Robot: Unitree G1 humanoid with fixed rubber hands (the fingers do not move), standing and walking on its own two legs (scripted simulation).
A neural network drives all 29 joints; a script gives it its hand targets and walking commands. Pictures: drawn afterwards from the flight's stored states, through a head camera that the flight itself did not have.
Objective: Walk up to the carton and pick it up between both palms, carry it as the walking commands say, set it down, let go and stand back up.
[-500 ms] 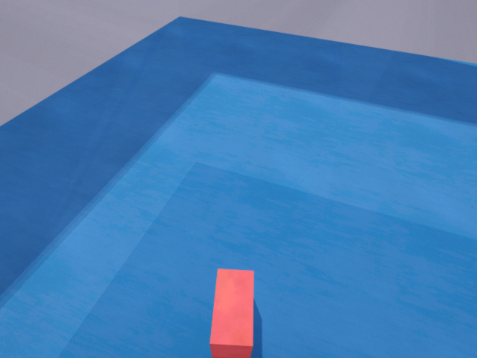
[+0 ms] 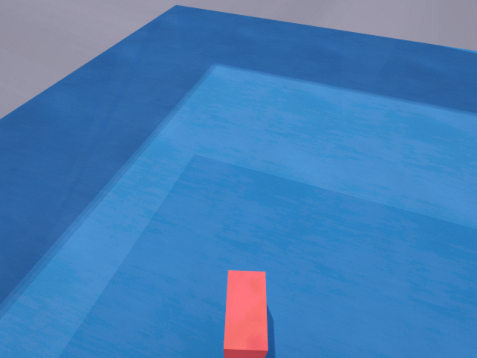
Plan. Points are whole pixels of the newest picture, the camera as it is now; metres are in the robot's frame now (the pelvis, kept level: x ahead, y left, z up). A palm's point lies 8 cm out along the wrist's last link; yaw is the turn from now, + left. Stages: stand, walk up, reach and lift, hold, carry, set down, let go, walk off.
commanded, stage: walk up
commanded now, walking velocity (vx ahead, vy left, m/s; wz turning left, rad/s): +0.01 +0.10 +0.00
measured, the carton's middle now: (245, 315) +0.41 -0.03 -0.67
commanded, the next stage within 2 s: stand in 1.74 s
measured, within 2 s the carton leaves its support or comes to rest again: neither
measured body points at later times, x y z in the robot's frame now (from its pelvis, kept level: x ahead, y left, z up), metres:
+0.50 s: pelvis +0.01 +0.03 +0.00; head +0.01 +0.05 +0.45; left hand +0.00 +0.26 -0.16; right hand -0.02 -0.19 -0.15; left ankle -0.03 +0.08 -0.74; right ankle -0.02 -0.12 -0.74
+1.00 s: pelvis +0.01 +0.00 +0.01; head +0.01 +0.02 +0.46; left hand -0.03 +0.21 -0.16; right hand -0.02 -0.21 -0.15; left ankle -0.03 +0.08 -0.74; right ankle -0.02 -0.12 -0.74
